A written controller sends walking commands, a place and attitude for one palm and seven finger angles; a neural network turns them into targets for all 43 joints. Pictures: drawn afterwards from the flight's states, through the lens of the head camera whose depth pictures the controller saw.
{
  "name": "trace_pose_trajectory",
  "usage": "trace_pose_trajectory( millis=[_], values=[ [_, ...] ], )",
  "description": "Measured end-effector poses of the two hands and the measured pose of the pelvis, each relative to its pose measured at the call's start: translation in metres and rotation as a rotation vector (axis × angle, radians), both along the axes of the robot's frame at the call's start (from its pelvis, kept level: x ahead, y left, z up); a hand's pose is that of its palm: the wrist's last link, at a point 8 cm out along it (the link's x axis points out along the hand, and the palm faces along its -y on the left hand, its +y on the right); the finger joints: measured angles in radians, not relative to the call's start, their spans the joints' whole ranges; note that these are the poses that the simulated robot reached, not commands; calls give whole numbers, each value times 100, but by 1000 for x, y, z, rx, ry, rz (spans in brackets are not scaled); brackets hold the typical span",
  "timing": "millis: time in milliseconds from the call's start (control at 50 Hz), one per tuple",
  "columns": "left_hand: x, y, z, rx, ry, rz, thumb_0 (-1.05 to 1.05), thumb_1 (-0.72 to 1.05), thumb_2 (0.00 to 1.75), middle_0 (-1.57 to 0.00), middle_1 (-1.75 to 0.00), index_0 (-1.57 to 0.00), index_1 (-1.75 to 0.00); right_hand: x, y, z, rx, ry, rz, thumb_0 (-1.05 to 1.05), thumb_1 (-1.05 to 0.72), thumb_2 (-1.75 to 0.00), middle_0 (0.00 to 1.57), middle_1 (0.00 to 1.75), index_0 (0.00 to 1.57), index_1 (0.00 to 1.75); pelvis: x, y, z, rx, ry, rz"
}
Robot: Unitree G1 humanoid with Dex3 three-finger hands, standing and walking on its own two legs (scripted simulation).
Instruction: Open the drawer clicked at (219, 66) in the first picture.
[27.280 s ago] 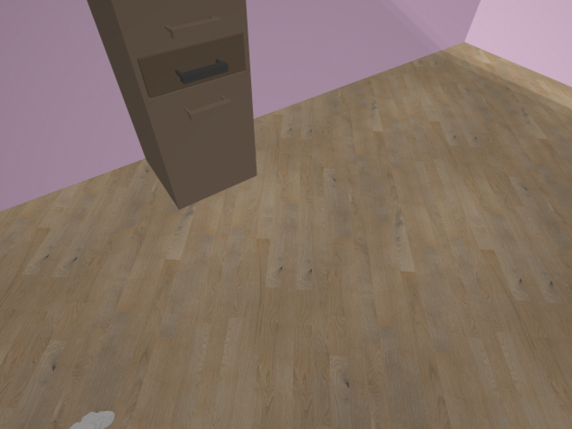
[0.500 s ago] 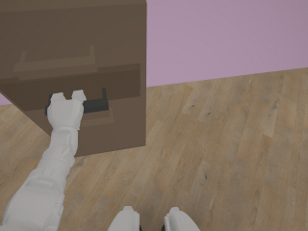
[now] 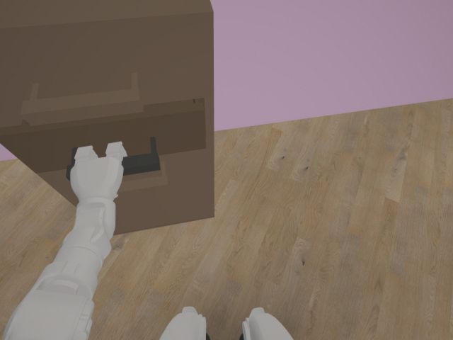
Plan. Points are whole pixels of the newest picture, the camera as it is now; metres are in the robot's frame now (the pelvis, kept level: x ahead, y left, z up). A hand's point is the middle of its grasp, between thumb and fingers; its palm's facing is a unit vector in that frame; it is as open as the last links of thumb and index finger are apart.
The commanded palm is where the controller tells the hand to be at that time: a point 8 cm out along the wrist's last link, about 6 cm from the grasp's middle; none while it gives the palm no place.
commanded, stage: pull the drawer open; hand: left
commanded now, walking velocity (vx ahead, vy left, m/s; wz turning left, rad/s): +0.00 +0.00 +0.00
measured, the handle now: (115, 157) +0.47 +0.23 -0.04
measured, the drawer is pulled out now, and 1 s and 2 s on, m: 0.03 0.16 0.26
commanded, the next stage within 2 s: none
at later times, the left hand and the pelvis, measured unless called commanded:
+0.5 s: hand (109, 219) +0.34 +0.22 -0.06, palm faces -0.04 -0.06 -1.00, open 6.3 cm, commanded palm +0.31 +0.20 +0.00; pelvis +0.01 +0.00 +0.01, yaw +2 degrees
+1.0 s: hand (110, 252) +0.28 +0.21 -0.06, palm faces -0.04 -0.07 -1.00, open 6.3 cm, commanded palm +0.25 +0.20 +0.00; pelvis +0.01 -0.01 +0.01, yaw +1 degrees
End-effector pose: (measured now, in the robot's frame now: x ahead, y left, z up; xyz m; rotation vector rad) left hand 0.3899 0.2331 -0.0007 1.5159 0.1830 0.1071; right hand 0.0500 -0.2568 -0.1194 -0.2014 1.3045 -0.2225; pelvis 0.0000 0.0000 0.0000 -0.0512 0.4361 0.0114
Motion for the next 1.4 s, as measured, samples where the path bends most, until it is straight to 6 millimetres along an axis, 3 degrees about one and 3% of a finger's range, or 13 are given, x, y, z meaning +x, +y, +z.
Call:
trace_pose_trajectory(
  millis=[120,320,500,920,1400],
  values=[
    [-17,-3,0,-10,-7,-2,0,66,73,-28,-135,-34,-129,14,4,5,12,-20,7,0,-91,-90,20,30,20,30,7,2,5,1,-15,-3],
    [-48,-9,-1,-6,-14,5,0,65,75,-28,-135,-34,-130,57,9,13,19,-106,66,0,-91,-90,20,30,20,30,11,3,10,-1,-44,15],
    [-64,-13,0,-3,-2,22,1,64,75,-29,-135,-35,-131,88,14,17,30,-186,113,0,-91,-90,20,30,20,30,9,-1,11,4,-63,26],
    [-113,-22,0,-11,3,27,1,64,75,-28,-134,-35,-130,93,7,20,42,-230,117,0,-91,-90,20,30,20,30,11,-9,12,21,-95,10],
    [-176,-34,0,-22,-6,38,2,63,76,-28,-134,-36,-130,136,24,27,85,-383,223,1,-91,-90,20,30,20,30,-1,-15,5,30,-133,28]
  ],
)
